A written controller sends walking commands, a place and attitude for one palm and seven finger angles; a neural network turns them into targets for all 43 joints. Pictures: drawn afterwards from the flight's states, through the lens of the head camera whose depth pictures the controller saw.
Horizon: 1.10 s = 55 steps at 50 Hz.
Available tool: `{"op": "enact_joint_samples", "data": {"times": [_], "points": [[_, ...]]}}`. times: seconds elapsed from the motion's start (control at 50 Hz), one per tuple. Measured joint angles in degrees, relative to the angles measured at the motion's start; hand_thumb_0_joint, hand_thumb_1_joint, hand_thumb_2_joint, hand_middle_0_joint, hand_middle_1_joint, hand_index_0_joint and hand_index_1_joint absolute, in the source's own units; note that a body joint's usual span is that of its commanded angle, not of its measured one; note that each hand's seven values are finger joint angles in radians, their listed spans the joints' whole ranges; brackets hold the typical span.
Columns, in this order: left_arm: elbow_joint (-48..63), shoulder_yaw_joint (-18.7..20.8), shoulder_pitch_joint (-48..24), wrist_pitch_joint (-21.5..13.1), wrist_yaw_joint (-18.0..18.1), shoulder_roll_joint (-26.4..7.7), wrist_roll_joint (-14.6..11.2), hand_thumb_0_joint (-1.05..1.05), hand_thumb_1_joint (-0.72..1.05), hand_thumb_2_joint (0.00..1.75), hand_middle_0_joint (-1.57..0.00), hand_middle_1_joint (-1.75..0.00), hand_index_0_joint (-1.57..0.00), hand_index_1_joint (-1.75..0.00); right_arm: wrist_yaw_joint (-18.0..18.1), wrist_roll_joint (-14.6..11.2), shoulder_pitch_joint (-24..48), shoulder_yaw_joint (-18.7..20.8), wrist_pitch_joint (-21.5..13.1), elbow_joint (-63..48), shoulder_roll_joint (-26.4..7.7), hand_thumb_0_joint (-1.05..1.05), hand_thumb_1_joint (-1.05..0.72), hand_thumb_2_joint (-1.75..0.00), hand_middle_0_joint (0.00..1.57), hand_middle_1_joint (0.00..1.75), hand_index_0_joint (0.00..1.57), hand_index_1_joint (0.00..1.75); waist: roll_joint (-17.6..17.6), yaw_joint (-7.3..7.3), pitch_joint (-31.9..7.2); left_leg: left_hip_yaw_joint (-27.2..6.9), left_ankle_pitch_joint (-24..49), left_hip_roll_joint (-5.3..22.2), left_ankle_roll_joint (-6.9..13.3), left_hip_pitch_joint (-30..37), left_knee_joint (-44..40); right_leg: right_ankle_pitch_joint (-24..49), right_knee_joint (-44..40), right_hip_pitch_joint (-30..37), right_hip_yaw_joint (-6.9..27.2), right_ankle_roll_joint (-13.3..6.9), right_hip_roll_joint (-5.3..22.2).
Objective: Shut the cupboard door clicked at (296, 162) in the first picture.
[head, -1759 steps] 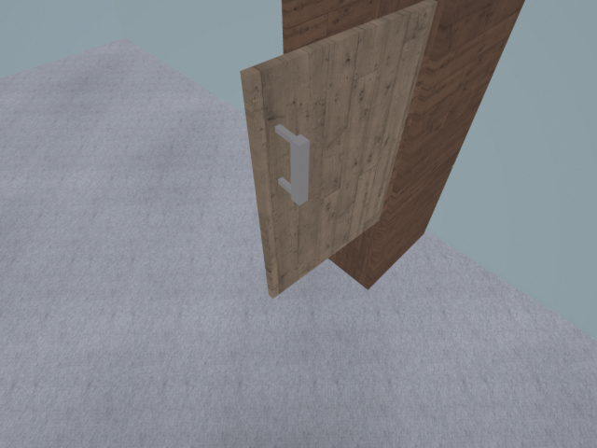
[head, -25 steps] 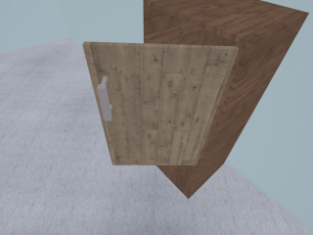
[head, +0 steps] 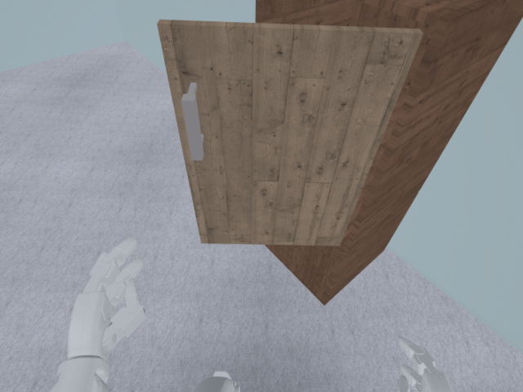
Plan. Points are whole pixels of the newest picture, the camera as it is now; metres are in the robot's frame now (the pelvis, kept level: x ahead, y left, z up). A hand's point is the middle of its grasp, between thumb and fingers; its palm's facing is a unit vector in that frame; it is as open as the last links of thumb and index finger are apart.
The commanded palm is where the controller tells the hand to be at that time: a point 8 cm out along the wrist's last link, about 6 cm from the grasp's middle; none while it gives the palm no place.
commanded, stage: raise the hand and make a fist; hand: left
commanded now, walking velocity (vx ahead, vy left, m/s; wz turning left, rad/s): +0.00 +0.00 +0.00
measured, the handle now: (195, 122) +0.53 +0.14 +0.14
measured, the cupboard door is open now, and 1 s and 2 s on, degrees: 50 50 50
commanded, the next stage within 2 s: bring the fist close to the handle in 1.68 s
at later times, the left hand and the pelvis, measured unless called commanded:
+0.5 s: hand (150, 323) +0.21 +0.16 +0.04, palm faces -0.01 -1.00 -0.05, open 4.6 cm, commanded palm +0.18 +0.22 +0.06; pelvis +0.01 -0.03 -0.03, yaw -1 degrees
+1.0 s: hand (147, 256) +0.28 +0.17 +0.10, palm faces +0.01 -1.00 -0.06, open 3.1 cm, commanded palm +0.25 +0.22 +0.11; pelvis +0.07 -0.02 +0.00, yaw -1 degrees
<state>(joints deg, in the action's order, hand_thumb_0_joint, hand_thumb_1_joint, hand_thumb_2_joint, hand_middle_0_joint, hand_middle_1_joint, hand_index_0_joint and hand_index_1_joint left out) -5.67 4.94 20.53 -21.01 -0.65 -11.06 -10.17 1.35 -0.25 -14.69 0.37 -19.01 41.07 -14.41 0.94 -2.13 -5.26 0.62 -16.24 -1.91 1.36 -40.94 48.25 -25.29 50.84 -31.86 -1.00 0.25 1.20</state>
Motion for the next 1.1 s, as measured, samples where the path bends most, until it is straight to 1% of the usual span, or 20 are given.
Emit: {"op": "enact_joint_samples", "data": {"times": [0.02,0.04,0.06,0.08,0.12,0.16,0.2,0.24,0.26,0.3,0.34,0.38,0.46,0.52,0.56,0.62,0.68,0.76,0.92,1.1], "points": [[-0.8,0.9,-1.6,-4.1,-3.0,0.0,-1.0,0.01,0.91,0.90,-0.28,-0.39,-0.28,-0.39,-0.7,0.3,1.3,0.4,0.0,-1.3,-0.1,0.01,-0.90,-0.90,0.20,0.30,0.20,0.30,-0.2,0.25,-1.3,0.1,-0.8,0.3,-0.1,-3.4,3.2,-0.6,3.4,-3.6,0.4,0.1,-0.4],[-1.4,1.7,-2.8,-7.2,-6.0,-0.3,-1.6,0.01,0.91,0.90,-0.29,-0.40,-0.30,-0.41,-1.2,0.4,2.3,0.7,0.3,-2.9,-0.2,0.01,-0.90,-0.90,0.20,0.30,0.20,0.30,-0.4,0.65,-2.1,0.1,-1.0,0.6,0.0,-6.3,6.2,-1.4,6.6,-6.6,0.7,0.4,-0.9],[-1.6,2.1,-3.2,-8.7,-8.7,-0.6,-2.4,0.00,0.91,0.90,-0.31,-0.42,-0.31,-0.42,-1.6,0.1,3.3,0.9,1.0,-4.6,-0.3,0.01,-0.90,-0.90,0.20,0.30,0.20,0.30,-0.5,1.04,-2.6,0.0,-1.1,0.8,0.3,-8.5,9.0,-2.5,9.6,-8.8,0.9,0.8,-1.4],[-1.3,2.3,-3.1,-8.5,-10.9,-1.1,-3.3,0.00,0.91,0.90,-0.32,-0.43,-0.33,-0.44,-1.7,-0.4,4.0,1.0,1.8,-6.4,-0.4,0.01,-0.90,-0.90,0.20,0.30,0.20,0.30,-0.5,1.40,-2.7,-0.2,-1.5,0.9,0.5,-10.0,11.3,-3.6,12.0,-10.4,1.0,0.9,-1.7],[0.3,2.3,-1.0,-4.8,-13.4,-1.8,-4.8,0.00,0.91,0.90,-0.36,-0.47,-0.36,-0.48,-1.2,-1.8,4.8,0.8,3.6,-9.7,-0.4,0.01,-0.90,-0.90,0.20,0.30,0.20,0.30,-0.7,2.06,-2.2,-0.6,-2.5,0.8,0.7,-11.1,14.3,-5.0,15.0,-11.4,1.0,0.6,-2.1],[2.9,1.8,2.8,0.0,-13.1,-2.2,-5.5,0.00,0.91,0.90,-0.39,-0.51,-0.40,-0.51,-0.3,-2.5,4.7,0.3,4.7,-12.2,-0.2,0.01,-0.90,-0.90,0.20,0.30,0.20,0.30,-0.6,2.74,-2.0,-1.1,-4.0,0.8,0.5,-11.1,15.6,-5.6,15.8,-11.2,0.6,0.3,-2.3],[6.6,1.2,7.2,3.0,-10.7,-2.3,-5.2,0.01,0.91,0.90,-0.43,-0.55,-0.44,-0.55,0.6,-2.6,4.1,-0.2,4.9,-13.8,0.2,0.01,-0.90,-0.90,0.20,0.30,0.20,0.30,-0.3,3.41,-1.8,-2.0,-5.2,0.7,0.3,-10.8,16.0,-5.9,15.4,-10.3,-0.2,0.0,-2.5],[10.6,0.6,10.6,3.0,-8.0,-2.7,-4.1,0.01,0.90,0.90,-0.47,-0.59,-0.47,-0.59,1.3,-2.1,3.2,-0.9,4.2,-14.4,0.5,0.01,-0.90,-0.90,0.20,0.30,0.20,0.30,-0.1,4.11,-1.5,-3.0,-6.2,0.7,0.2,-10.7,16.1,-5.8,14.5,-9.5,-1.1,-0.3,-2.8],[12.4,0.4,11.4,2.2,-7.0,-3.1,-3.7,0.01,0.90,0.90,-0.48,-0.61,-0.49,-0.61,1.6,-1.7,2.9,-1.3,3.7,-14.3,0.6,0.01,-0.90,-0.90,0.20,0.30,0.20,0.30,0.0,4.42,-1.3,-3.6,-6.6,0.7,0.1,-10.8,16.2,-5.7,14.2,-9.4,-1.6,-0.4,-2.9],[15.0,0.4,11.4,-0.1,-6.3,-3.6,-3.5,0.02,0.90,0.90,-0.52,-0.65,-0.53,-0.65,1.9,-1.3,2.7,-2.2,2.9,-13.5,0.7,0.01,-0.90,-0.90,0.20,0.30,0.20,0.30,0.3,4.84,-1.0,-4.6,-6.7,0.7,-0.1,-11.4,16.5,-5.5,13.8,-9.5,-2.7,-0.7,-3.1],[16.2,0.6,9.7,-1.4,-7.1,-3.9,-3.7,0.02,0.90,0.90,-0.56,-0.69,-0.56,-0.69,2.0,-1.1,2.8,-3.0,2.7,-12.4,0.9,0.01,-0.90,-0.90,0.20,0.30,0.20,0.30,0.9,5.00,-0.7,-5.4,-6.4,0.8,-0.3,-12.1,16.7,-5.4,13.6,-9.8,-3.5,-1.0,-3.3],[16.1,1.0,7.2,-0.5,-8.9,-4.3,-4.2,0.02,0.90,0.90,-0.59,-0.73,-0.60,-0.73,2.2,-1.3,2.8,-3.6,3.1,-11.3,1.2,0.01,-0.90,-0.90,0.20,0.30,0.20,0.30,1.5,4.87,-0.6,-5.9,-5.7,1.0,-0.4,-12.4,16.5,-5.3,13.3,-9.8,-4.0,-1.1,-3.6],[14.8,1.6,4.6,5.8,-11.5,-5.0,-5.4,0.01,0.90,0.90,-0.67,-0.81,-0.67,-0.81,2.7,-2.2,1.4,-3.9,4.5,-10.0,2.3,0.01,-0.90,-0.90,0.20,0.30,0.21,0.30,2.5,4.05,-0.6,-5.8,-3.0,1.6,-0.6,-10.1,14.3,-5.0,11.2,-7.8,-3.6,-1.3,-4.2],[14.6,2.6,5.9,8.6,-11.2,-5.2,-6.5,0.01,0.90,0.90,-0.72,-0.87,-0.73,-0.87,3.1,-2.4,-0.5,-3.6,5.1,-9.6,2.8,0.01,-0.90,-0.90,0.20,0.30,0.21,0.30,2.6,3.07,-1.1,-4.9,-3.2,2.0,-0.8,-7.4,12.2,-4.8,8.9,-5.5,-2.5,-1.2,-4.4],[15.0,3.3,7.1,8.6,-10.4,-5.2,-6.9,0.01,0.90,0.90,-0.76,-0.90,-0.76,-0.91,3.2,-2.3,-1.8,-3.2,4.9,-9.5,2.6,0.01,-0.90,-0.90,0.20,0.30,0.21,0.30,2.6,2.71,-1.4,-4.3,-3.6,2.2,-0.8,-6.0,11.1,-4.7,7.6,-4.2,-1.8,-1.2,-4.4],[15.7,4.4,8.4,6.8,-10.0,-4.9,-7.4,0.01,0.90,0.90,-0.81,-0.96,-0.82,-0.97,3.0,-2.2,-3.1,-2.3,4.3,-9.0,1.7,0.01,-0.90,-0.90,0.20,0.30,0.21,0.30,2.6,2.55,-1.6,-3.7,-4.3,2.2,-0.6,-4.5,9.9,-4.9,6.1,-2.7,-1.2,-1.0,-4.3],[16.3,4.7,8.7,5.7,-10.4,-4.5,-7.7,0.01,0.90,0.90,-0.87,-1.02,-0.87,-1.03,2.8,-2.2,-3.4,-1.4,4.0,-8.5,0.6,0.01,-0.90,-0.90,0.20,0.30,0.20,0.30,2.5,2.78,-1.4,-3.3,-4.9,1.9,-0.3,-3.3,9.1,-5.3,4.9,-1.5,-0.8,-0.8,-4.0],[17.3,4.0,8.8,6.2,-11.3,-3.9,-7.5,0.01,0.90,0.90,-0.94,-1.10,-0.95,-1.11,2.6,-2.2,-2.8,-0.4,4.1,-8.4,-0.2,0.01,-0.90,-0.90,0.20,0.30,0.20,0.30,2.1,3.23,-1.3,-2.7,-5.4,1.5,0.1,-1.8,7.8,-5.5,3.4,0.1,-0.3,-0.4,-3.5],[19.8,3.4,7.2,8.6,-11.2,-3.9,-7.0,0.01,0.90,0.90,-1.09,-1.26,-1.09,-1.27,2.1,-2.3,0.3,-0.9,5.6,-10.6,0.5,0.01,-0.90,-0.90,0.20,0.30,0.20,0.30,1.7,4.18,-0.9,-2.4,-5.6,1.0,0.4,1.7,5.1,-5.3,0.0,3.8,0.1,-0.1,-2.9],[20.5,4.1,3.1,13.6,-11.5,-4.5,-7.3,0.01,0.90,0.90,-1.23,-1.43,-1.24,-1.43,1.7,-2.5,1.6,-3.2,7.5,-12.2,1.4,0.01,-0.90,-0.90,0.20,0.30,0.20,0.30,2.1,4.96,-0.8,-2.4,-4.6,0.7,0.5,6.0,1.5,-3.9,-4.2,8.3,0.1,-0.1,-2.6]]}}
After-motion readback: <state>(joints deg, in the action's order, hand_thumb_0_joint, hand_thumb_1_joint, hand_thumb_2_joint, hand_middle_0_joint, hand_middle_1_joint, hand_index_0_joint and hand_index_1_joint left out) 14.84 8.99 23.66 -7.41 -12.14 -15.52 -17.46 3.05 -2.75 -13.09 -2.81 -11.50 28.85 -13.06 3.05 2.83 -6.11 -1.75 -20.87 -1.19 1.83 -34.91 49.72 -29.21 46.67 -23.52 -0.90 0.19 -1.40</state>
